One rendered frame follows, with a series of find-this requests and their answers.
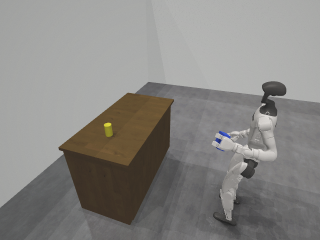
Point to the table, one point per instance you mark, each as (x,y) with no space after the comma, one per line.
(112,175)

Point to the robot left hand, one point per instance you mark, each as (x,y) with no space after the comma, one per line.
(226,144)

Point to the sponge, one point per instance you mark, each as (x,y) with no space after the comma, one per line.
(219,140)

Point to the robot right foot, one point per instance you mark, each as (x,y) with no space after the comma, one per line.
(235,201)

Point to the robot right hand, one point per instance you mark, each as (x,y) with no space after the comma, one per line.
(235,135)

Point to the right robot forearm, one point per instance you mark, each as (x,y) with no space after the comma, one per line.
(244,133)

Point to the robot left upper arm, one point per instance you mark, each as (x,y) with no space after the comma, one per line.
(265,128)

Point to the left robot forearm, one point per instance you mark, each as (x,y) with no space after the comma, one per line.
(257,154)

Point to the robot head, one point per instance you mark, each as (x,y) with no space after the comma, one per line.
(273,88)

